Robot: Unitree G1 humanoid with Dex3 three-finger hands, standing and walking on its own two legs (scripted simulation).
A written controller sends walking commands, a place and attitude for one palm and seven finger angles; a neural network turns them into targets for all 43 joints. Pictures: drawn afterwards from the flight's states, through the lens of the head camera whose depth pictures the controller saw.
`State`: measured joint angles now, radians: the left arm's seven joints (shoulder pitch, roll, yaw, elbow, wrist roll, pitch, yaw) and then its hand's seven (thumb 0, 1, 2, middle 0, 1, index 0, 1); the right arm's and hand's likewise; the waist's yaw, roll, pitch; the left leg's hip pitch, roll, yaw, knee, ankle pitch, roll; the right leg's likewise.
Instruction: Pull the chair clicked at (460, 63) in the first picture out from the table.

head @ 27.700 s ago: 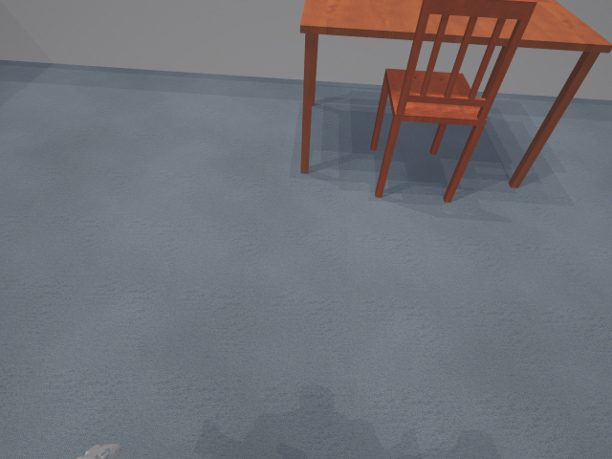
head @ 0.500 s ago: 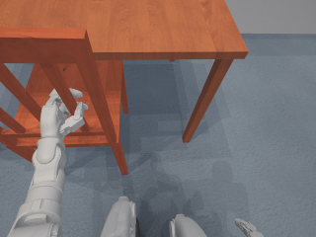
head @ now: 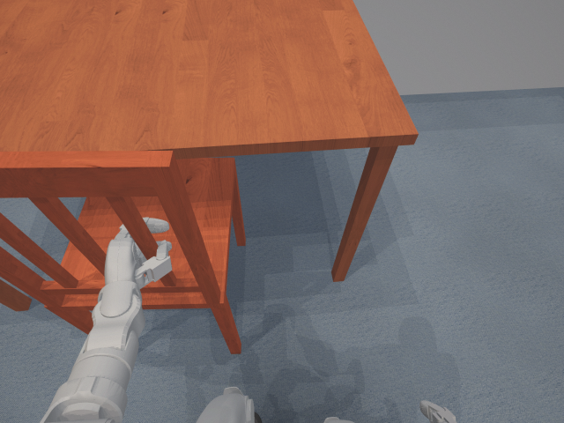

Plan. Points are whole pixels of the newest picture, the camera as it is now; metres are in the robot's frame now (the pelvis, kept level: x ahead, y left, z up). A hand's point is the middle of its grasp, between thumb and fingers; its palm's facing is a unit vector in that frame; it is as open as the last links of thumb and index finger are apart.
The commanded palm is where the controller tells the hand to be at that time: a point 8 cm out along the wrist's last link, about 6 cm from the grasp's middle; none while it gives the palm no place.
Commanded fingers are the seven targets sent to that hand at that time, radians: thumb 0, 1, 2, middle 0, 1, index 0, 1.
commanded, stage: step backward, pulling the chair out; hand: left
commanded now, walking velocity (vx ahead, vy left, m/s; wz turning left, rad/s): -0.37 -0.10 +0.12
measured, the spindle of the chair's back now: (88, 246) +0.39 +0.32 -0.02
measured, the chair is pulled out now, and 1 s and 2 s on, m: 0.05 0.17 0.31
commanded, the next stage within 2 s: none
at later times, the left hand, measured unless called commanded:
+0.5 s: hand (177, 302) +0.29 +0.16 -0.02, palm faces +0.15 -0.98 -0.13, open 5.2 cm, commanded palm +0.27 +0.21 -0.02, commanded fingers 0.00 0.90 0.90 -0.50 -1.45 -0.50 -1.45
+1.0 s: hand (187, 331) +0.25 +0.14 -0.02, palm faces +0.06 -0.99 -0.16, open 5.2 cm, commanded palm +0.23 +0.19 -0.01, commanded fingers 0.00 0.90 0.90 -0.50 -1.45 -0.50 -1.45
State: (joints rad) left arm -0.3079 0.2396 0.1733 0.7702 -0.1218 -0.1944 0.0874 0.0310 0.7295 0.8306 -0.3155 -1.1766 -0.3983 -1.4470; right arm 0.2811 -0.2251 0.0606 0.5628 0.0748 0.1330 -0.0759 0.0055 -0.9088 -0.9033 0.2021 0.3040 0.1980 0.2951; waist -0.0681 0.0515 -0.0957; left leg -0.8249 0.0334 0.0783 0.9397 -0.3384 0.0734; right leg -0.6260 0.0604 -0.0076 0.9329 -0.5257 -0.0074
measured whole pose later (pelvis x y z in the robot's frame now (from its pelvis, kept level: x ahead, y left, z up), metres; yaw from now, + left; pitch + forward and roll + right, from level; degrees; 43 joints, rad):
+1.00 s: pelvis -0.10 -0.01 +0.04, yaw +0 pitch -2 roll -4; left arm -0.44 0.18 0.05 0.98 -0.08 -0.28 0.08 0.01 0.71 0.79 -0.28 -1.06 -0.48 -1.45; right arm 0.16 -0.21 0.04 0.69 0.02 -0.04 -0.11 0.00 -0.91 -0.90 0.20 0.30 0.20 0.30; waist -0.03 0.08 0.23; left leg -0.49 0.07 0.05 0.54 -0.05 0.05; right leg -0.32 0.05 -0.07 0.60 -0.32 -0.03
